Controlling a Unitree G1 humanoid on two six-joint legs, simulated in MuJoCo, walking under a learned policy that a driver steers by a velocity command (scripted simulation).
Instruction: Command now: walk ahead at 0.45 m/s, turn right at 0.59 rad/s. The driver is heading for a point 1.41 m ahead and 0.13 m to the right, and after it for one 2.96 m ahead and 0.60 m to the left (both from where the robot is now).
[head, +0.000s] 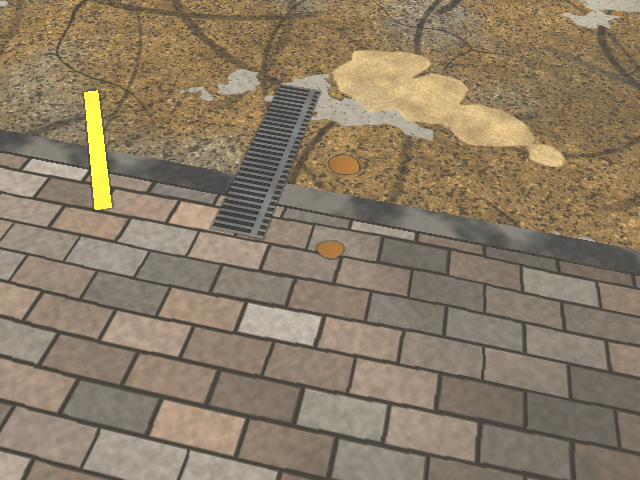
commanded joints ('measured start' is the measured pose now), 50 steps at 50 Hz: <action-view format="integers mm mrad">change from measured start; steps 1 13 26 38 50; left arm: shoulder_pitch -86 -291 -32 126 62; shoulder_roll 57 11 78 139 61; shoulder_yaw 18 -5 15 29 -3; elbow -92 -152 -18 110 61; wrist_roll -1 -10 14 -4 5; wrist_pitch -23 -31 -67 -51 -56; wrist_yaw -11 -72 -19 3 3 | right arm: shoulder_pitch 0 79 5 -301 -52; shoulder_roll -129 -214 -128 -115 -114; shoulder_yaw -27 -42 -1 11 1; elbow -50 44 -49 -138 -56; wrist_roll -10 26 4 17 -1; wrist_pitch -16 17 -14 -27 -21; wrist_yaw -9 -8 8 52 39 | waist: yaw -16 -50 0 97 35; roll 172 160 3 -20 141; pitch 99 145 8 109 8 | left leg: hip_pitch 177 281 -394 -374 84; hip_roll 246 269 151 63 218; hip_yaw -227 111 -67 -50 -312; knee -265 -188 672 79 -249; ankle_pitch -2 605 -6 305 154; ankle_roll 130 101 -47 16 232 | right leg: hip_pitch -305 -56 394 563 -24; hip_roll -82 -49 -221 -260 -147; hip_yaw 21 -174 189 112 -7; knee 79 -423 -861 -806 54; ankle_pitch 138 215 452 366 39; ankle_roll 31 -36 -291 -183 -2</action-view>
